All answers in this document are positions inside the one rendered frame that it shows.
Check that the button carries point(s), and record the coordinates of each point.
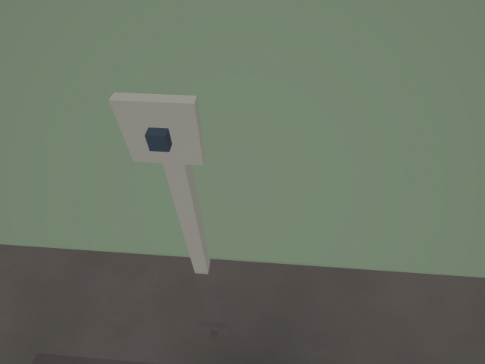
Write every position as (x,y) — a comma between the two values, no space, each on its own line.
(158,139)

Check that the panel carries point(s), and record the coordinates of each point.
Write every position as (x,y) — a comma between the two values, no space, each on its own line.
(135,113)

